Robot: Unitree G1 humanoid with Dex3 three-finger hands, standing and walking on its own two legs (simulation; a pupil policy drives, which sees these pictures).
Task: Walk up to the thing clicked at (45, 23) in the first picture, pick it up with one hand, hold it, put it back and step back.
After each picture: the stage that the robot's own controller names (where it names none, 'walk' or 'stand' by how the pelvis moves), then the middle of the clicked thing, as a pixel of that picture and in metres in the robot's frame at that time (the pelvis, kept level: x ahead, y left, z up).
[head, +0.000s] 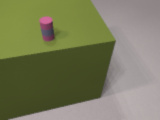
stand; (47, 29) +0.73 +0.18 -0.04
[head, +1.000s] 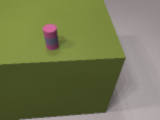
rise first; (51, 37) +0.65 +0.18 -0.03
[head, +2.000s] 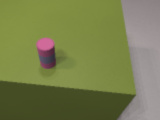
rise first; (46, 54) +0.49 +0.14 -0.01
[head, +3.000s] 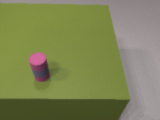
stand; (40, 67) +0.46 +0.17 -0.03
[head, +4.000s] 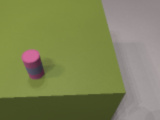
stand; (33, 65) +0.46 +0.19 -0.03
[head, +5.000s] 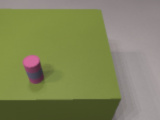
stand; (34, 69) +0.47 +0.20 -0.04
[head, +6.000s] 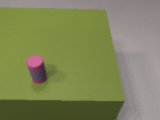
stand; (37, 69) +0.46 +0.19 -0.04
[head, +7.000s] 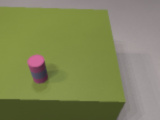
stand; (38, 69) +0.47 +0.18 -0.04
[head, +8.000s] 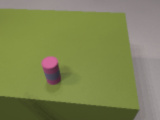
rise first; (51, 71) +0.46 +0.16 -0.04
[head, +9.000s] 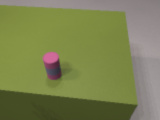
go down; (52, 66) +0.48 +0.16 -0.04
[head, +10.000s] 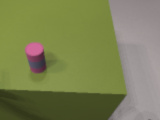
go down; (36, 58) +0.48 +0.14 -0.02
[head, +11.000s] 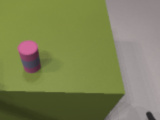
go down; (30, 57) +0.48 +0.15 -0.01
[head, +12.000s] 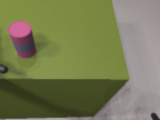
close in; (23, 40) +0.48 +0.16 +0.03
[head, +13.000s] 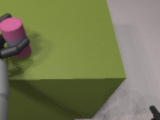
close; (16, 38) +0.50 +0.16 +0.05
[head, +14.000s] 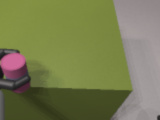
lift; (17, 73) +0.37 +0.19 +0.05
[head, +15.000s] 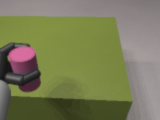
lift; (26, 70) +0.32 +0.16 +0.16
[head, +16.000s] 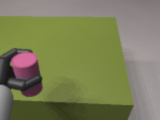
hold; (28, 75) +0.32 +0.16 +0.14
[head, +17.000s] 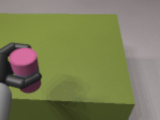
hold; (27, 71) +0.32 +0.16 +0.15
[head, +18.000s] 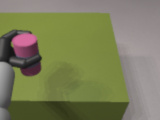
crouch; (28, 55) +0.39 +0.15 +0.15
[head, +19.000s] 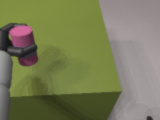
lower; (25, 46) +0.46 +0.15 +0.10
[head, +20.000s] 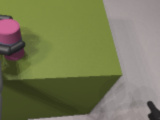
lower; (10, 40) +0.48 +0.16 +0.04
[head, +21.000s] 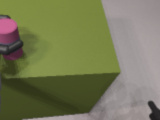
lower; (9, 40) +0.48 +0.16 +0.05
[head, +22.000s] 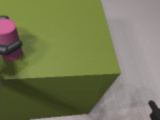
lower; (8, 40) +0.48 +0.17 +0.05
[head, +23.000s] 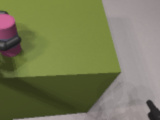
lower; (6, 36) +0.49 +0.17 +0.05
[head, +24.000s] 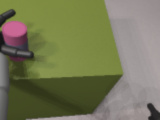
open; (17, 42) +0.48 +0.15 +0.04
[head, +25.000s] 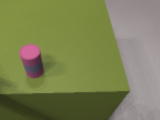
sink last; (32, 62) +0.45 +0.15 +0.01
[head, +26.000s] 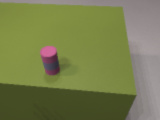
stand; (50, 61) +0.49 +0.16 +0.00
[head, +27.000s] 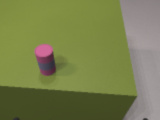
stand; (46, 60) +0.46 +0.15 +0.01
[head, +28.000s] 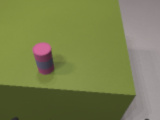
stand; (44, 59) +0.47 +0.15 +0.02
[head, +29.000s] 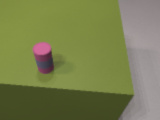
stand; (44, 58) +0.47 +0.15 +0.01
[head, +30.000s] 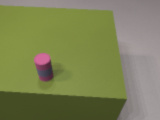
walk; (44, 67) +0.48 +0.16 -0.04
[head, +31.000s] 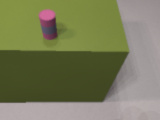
walk; (48, 25) +0.61 +0.14 -0.02
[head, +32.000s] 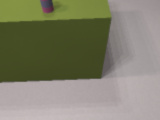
walk; (46, 0) +0.87 +0.21 -0.02
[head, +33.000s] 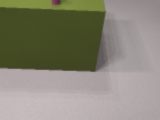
stand; out of the picture +1.12 +0.17 -0.03
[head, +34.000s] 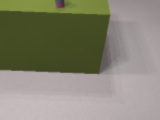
stand; out of the picture +1.10 +0.14 -0.04
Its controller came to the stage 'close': yes
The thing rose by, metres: 0.20
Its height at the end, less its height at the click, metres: +0.00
